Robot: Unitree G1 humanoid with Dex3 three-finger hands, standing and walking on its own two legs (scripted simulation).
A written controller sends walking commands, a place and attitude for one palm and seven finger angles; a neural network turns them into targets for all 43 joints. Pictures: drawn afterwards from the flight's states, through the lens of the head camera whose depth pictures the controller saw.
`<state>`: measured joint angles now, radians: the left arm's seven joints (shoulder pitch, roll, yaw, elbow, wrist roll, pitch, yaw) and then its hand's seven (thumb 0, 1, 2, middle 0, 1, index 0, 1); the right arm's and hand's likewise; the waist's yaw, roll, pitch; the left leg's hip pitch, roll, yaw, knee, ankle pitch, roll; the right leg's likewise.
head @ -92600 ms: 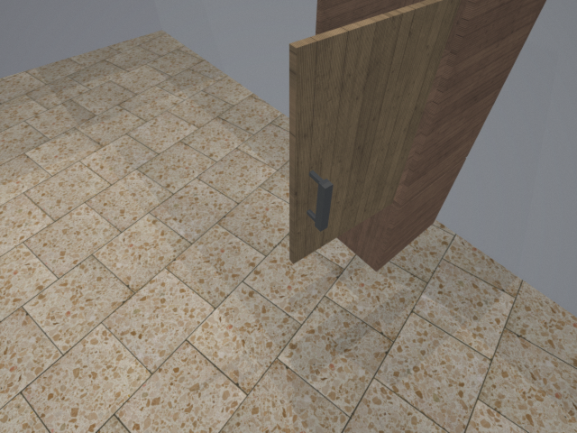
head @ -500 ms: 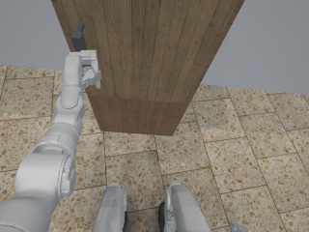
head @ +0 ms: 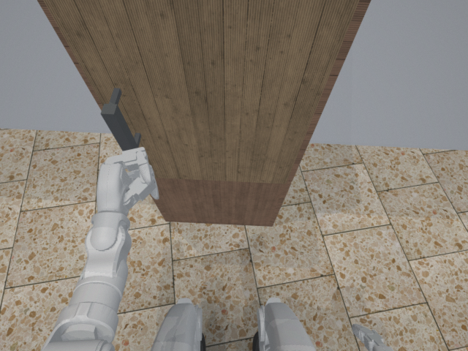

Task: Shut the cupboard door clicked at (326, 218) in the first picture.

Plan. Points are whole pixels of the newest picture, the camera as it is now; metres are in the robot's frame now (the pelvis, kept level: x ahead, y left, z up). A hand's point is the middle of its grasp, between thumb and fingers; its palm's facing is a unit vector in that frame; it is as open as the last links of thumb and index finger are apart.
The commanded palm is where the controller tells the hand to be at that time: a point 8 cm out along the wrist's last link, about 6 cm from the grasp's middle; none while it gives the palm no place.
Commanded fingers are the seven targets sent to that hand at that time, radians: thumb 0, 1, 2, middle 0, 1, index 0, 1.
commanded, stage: pull the fist back off the door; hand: left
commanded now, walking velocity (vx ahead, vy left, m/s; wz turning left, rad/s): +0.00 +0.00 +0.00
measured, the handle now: (125, 126) +0.51 +0.20 +0.02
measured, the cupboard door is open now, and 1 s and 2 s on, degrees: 0 0 0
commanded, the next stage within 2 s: draw the hand back to the body in 0.08 s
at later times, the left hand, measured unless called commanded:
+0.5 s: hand (115, 196) +0.34 +0.17 +0.08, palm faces +0.01 -1.00 -0.04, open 3.1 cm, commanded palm +0.31 +0.22 +0.10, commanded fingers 0.00 0.90 0.90 -1.30 -1.50 -1.30 -1.50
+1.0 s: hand (4, 223) +0.27 +0.23 +0.18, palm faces +0.26 -0.91 -0.33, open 3.4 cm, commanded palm +0.23 +0.27 +0.21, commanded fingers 0.00 0.90 0.90 -0.72 -0.87 -0.72 -0.87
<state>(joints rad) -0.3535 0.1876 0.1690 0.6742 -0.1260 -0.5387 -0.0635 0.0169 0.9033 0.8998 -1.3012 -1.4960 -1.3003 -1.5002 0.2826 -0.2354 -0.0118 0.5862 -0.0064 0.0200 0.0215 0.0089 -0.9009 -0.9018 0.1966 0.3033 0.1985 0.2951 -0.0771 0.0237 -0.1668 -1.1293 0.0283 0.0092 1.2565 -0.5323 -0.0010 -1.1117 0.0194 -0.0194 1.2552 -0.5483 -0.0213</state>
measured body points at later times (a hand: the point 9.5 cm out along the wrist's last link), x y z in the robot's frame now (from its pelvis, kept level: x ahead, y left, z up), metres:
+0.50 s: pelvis +0.02 +0.00 +0.04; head +0.10 -0.01 +0.48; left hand +0.33 +0.22 +0.09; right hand +0.17 -0.23 -0.08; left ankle +0.03 +0.12 -0.62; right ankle +0.02 -0.11 -0.62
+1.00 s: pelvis +0.04 +0.01 +0.10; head +0.03 -0.01 +0.55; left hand +0.25 +0.28 +0.20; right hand +0.23 -0.21 +0.02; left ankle +0.03 +0.12 -0.62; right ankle +0.02 -0.11 -0.62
